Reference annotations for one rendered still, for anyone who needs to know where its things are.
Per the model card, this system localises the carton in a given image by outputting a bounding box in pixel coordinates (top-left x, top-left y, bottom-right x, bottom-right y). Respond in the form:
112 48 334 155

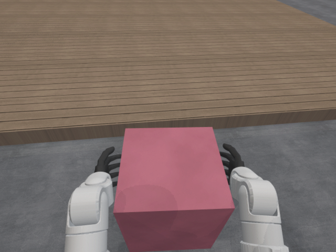
113 127 235 252

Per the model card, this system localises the left robot forearm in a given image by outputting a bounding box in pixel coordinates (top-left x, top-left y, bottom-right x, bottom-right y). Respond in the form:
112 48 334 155
65 172 114 252

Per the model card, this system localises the robot left hand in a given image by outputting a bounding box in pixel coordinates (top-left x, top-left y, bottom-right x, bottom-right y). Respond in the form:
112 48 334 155
94 146 121 187

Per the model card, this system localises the right robot forearm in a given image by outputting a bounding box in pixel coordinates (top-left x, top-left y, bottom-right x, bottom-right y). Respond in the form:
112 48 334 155
229 167 289 252

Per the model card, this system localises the robot right hand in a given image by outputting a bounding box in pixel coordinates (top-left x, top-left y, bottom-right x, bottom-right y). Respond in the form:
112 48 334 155
219 143 245 185

